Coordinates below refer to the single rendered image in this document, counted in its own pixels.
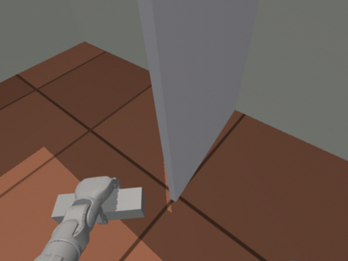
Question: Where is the left robot arm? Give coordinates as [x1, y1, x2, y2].
[33, 196, 101, 261]

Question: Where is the carton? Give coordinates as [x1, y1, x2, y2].
[51, 187, 145, 224]

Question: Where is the left robot hand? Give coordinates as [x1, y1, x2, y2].
[74, 176, 121, 225]

